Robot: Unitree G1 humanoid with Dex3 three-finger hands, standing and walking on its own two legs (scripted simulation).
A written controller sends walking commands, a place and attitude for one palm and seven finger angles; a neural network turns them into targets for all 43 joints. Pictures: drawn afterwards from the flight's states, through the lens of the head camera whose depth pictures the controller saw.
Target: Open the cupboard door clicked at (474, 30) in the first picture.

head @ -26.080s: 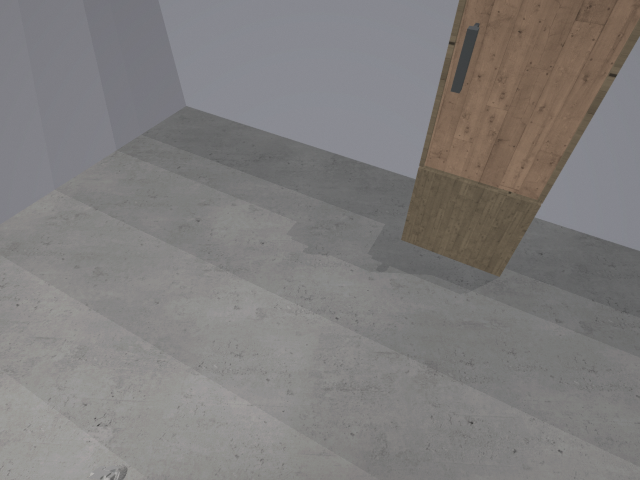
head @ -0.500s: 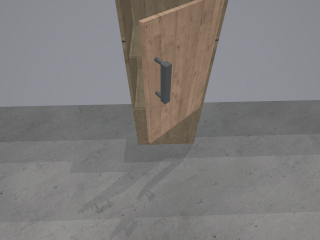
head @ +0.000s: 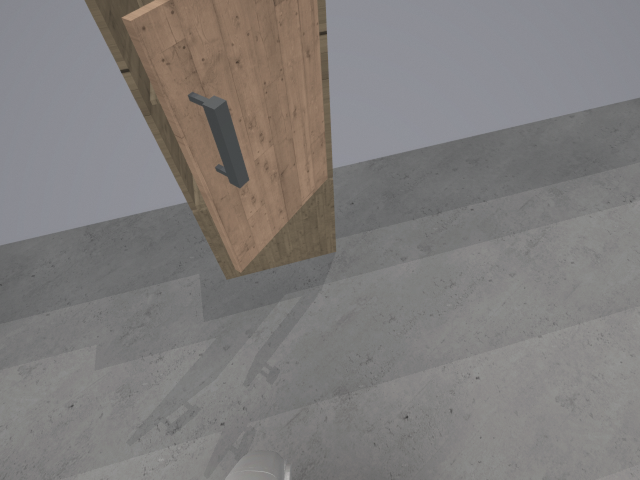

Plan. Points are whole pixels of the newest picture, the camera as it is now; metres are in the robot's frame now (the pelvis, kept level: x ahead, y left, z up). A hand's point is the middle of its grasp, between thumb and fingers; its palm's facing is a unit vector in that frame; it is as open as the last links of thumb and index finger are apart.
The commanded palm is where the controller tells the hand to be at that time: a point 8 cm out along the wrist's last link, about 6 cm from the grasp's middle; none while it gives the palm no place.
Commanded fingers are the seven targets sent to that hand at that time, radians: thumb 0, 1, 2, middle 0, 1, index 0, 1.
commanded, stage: walk to a spot facing it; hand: left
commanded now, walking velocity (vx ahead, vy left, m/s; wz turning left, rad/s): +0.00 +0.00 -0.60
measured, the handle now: (218, 141) +0.59 +0.22 +0.05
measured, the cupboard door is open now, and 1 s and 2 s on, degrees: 40 40 40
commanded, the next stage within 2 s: none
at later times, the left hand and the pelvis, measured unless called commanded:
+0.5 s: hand (178, 472) +0.14 +0.23 -0.17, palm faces -0.22 -0.95 -0.21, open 7.4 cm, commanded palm none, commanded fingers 0.00 0.90 0.90 -0.20 -0.30 -0.20 -0.30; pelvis +0.02 +0.04 +0.01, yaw -18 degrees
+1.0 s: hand (268, 406) +0.23 +0.11 -0.16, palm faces -0.60 -0.77 -0.22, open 7.4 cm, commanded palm none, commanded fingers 0.00 0.90 0.90 -0.20 -0.30 -0.20 -0.30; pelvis +0.04 +0.01 +0.00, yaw -37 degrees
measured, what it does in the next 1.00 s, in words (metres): steps on the spot, turning right: left foot, then right foot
